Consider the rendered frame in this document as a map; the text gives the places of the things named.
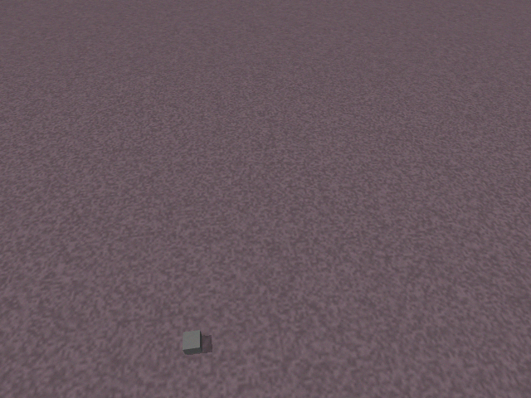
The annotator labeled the cube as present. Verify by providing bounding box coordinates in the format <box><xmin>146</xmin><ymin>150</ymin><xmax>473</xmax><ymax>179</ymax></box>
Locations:
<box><xmin>183</xmin><ymin>330</ymin><xmax>202</xmax><ymax>355</ymax></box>

